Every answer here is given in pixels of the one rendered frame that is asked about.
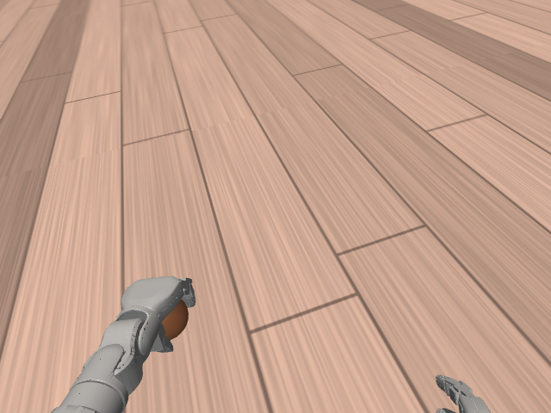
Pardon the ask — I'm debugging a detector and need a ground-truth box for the right robot hand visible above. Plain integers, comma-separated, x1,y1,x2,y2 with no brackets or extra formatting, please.
436,375,491,413

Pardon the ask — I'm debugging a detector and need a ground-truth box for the ball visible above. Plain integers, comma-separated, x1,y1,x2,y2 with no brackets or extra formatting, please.
161,299,189,339

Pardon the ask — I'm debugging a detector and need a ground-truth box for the left robot arm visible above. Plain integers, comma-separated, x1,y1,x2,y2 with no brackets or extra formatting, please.
51,305,161,413

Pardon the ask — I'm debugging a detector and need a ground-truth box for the left robot hand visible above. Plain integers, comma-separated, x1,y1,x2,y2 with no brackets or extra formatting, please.
121,276,195,353

